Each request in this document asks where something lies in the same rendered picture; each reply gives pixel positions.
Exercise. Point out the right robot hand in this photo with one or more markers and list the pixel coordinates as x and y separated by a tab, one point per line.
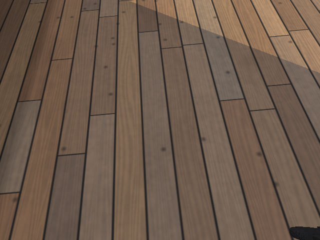
305	233

